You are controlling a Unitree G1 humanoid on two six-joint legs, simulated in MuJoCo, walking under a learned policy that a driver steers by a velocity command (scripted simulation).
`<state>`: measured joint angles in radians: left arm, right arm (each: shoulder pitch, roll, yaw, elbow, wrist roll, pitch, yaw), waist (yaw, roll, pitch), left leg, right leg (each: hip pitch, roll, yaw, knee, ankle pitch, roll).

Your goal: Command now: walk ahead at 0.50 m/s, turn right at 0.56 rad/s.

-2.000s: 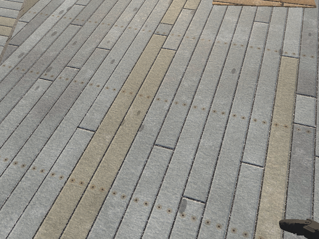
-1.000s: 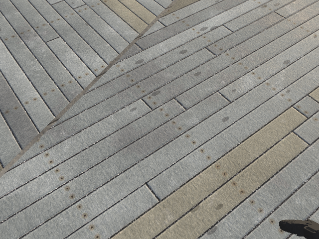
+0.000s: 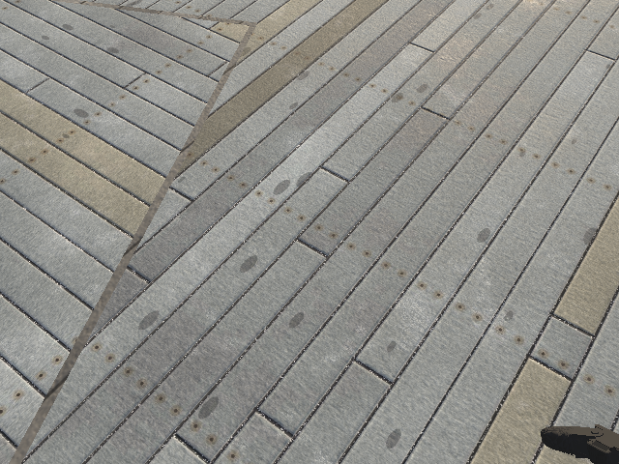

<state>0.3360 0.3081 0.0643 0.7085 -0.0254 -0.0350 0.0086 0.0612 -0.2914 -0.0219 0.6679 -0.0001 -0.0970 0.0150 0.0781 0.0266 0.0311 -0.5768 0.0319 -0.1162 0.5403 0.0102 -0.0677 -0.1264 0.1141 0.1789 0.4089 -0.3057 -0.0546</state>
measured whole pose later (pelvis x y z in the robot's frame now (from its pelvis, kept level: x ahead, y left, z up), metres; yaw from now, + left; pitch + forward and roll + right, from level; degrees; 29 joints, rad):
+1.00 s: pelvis +0.52 -0.07 +0.00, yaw -2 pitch +1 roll -3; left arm 0.32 0.27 0.08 0.83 0.00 -0.08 0.01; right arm 0.12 -0.27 -0.05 0.77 0.02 -0.03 0.04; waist 0.06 0.04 0.03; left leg -0.65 0.10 -0.01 0.69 0.01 0.02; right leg 0.08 0.03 -0.25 0.21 -0.30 0.00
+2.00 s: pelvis +1.08 +0.02 +0.00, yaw +23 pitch +2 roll -2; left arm 0.39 0.28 0.05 0.89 -0.02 -0.08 -0.02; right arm 0.06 -0.26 -0.04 0.65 0.02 -0.06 0.02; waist 0.12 0.04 0.03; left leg -0.59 0.07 -0.04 0.59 -0.04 0.00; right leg -0.01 0.04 -0.03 0.24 -0.26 -0.02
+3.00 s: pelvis +1.60 +0.13 +0.00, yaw -9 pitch +2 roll +0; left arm 0.34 0.29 0.07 0.75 -0.02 -0.04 0.01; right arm 0.02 -0.29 -0.05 0.70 0.00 -0.10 0.02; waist 0.08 0.04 0.03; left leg -0.60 0.05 -0.10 0.55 0.05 -0.06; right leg -0.10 0.11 0.15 0.37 -0.29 -0.07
